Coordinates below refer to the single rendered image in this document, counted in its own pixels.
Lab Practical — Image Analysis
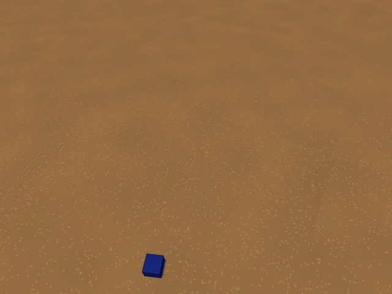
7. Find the small box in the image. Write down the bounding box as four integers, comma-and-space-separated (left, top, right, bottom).
142, 254, 165, 278

